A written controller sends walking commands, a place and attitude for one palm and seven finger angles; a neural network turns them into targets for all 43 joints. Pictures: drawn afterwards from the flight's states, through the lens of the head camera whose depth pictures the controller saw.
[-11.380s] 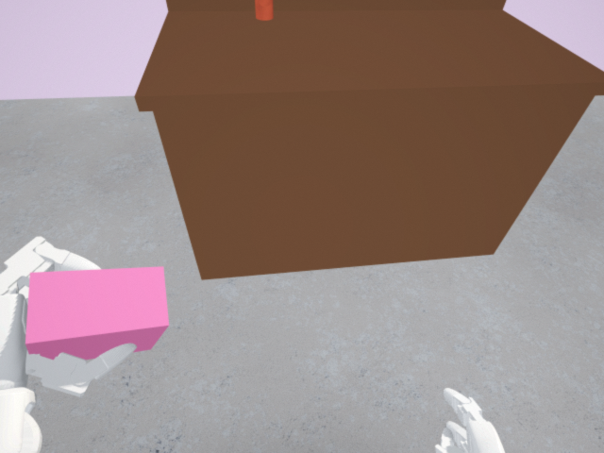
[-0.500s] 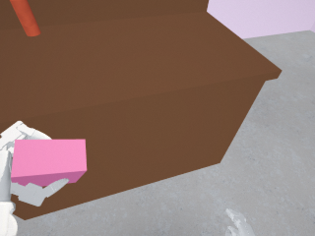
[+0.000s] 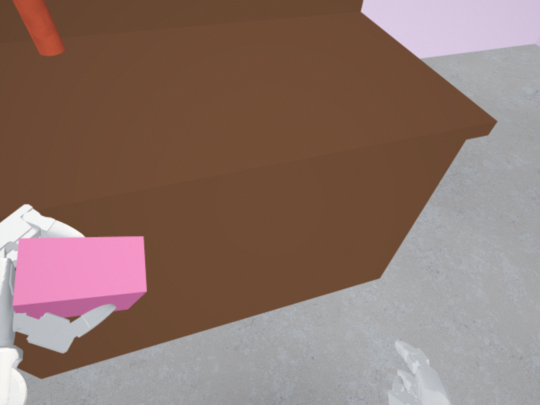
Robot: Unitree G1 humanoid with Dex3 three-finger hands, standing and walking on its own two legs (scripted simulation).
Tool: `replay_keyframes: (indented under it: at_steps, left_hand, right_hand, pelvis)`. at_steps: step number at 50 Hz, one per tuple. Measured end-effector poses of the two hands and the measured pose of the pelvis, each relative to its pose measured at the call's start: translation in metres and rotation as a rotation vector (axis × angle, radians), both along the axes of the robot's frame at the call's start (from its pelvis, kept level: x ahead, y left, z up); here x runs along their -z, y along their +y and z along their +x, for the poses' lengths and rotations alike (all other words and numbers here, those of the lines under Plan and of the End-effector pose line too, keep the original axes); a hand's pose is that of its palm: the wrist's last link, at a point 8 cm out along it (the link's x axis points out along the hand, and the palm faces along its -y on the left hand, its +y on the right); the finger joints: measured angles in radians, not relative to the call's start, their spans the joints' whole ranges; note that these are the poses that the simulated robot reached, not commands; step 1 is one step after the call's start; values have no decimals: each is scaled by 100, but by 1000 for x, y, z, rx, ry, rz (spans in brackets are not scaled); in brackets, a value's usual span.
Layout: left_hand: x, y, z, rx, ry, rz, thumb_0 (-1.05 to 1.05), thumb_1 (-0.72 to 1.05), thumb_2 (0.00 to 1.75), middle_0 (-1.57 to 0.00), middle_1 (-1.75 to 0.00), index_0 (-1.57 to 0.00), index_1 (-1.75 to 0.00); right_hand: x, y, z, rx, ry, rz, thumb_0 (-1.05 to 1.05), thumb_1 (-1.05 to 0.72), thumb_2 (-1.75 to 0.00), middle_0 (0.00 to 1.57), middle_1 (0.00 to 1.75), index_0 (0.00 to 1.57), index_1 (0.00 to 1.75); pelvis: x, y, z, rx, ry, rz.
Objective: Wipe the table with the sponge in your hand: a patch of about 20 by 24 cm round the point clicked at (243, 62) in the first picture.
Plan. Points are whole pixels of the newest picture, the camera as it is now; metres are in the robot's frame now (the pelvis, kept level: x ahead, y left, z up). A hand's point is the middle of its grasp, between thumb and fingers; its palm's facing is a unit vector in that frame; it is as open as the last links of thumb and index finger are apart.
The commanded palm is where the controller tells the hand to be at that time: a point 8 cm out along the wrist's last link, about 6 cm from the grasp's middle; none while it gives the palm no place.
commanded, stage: come to a stop and stand still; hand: left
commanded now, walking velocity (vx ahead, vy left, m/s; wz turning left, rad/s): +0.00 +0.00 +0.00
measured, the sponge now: (99, 278) +0.23 +0.21 +0.14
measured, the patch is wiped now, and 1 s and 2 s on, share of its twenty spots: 0.00 0.00 0.00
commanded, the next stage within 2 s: look again from close up in 0.14 s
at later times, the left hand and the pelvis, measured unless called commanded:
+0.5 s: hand (63, 267) +0.23 +0.24 +0.15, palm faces +0.33 -0.86 -0.39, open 10.3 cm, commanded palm +0.17 +0.29 +0.18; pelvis +0.00 +0.01 +0.00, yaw -1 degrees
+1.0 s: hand (38, 239) +0.26 +0.29 +0.15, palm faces +0.36 -0.87 -0.34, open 10.3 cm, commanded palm +0.20 +0.32 +0.18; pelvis +0.03 +0.05 -0.01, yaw -2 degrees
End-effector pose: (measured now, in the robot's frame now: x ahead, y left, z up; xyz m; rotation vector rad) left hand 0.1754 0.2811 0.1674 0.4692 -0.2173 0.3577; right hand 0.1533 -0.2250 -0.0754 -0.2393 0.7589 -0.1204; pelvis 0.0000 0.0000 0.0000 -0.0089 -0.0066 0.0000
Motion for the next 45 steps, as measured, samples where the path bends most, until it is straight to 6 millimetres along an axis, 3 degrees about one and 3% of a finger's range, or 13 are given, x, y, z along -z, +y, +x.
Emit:
replay_keyframes:
  at_steps: [12,15,18,24,27,34,45]
  left_hand:
    - [1,-3,3,-3,0,-14,-1,-52,100,-71,-135,-72,-134]
    - [-21,20,17,0,-77,144,-1,-52,100,-71,-135,-73,-134]
    - [-28,39,25,-55,-135,89,-1,-52,100,-71,-135,-72,-134]
    - [-6,9,16,62,-45,9,-1,-52,100,-71,-135,-72,-134]
    - [6,6,10,89,9,-8,-1,-52,100,-71,-135,-72,-134]
    - [4,34,9,-11,-46,-35,-1,-52,101,-71,-135,-72,-134]
    - [2,38,34,61,-102,-60,-1,-52,101,-71,-135,-73,-134]
  right_hand:
    - [2,5,9,-13,3,13,1,-91,-90,20,30,20,30]
    - [5,5,4,-64,11,-2,1,-91,-90,20,30,20,30]
    - [2,6,-2,-73,3,20,1,-91,-90,20,30,20,30]
    - [-5,5,-8,-23,-53,35,1,-90,-90,20,30,20,30]
    - [-7,7,-7,-18,-49,17,1,-91,-90,20,30,20,30]
    - [-17,19,11,-78,-67,-17,1,-91,-90,20,30,20,30]
    - [-33,41,47,-90,-167,-33,1,-90,-90,20,30,20,30]
  pelvis:
    - [1,-1,5,-2,2,-1]
    - [2,-6,-1,-12,7,-4]
    - [0,-3,-5,2,-2,3]
    - [-2,10,1,13,-9,10]
    - [-2,12,4,8,-12,6]
    - [-3,16,8,2,-21,-4]
    - [3,37,22,31,-20,-15]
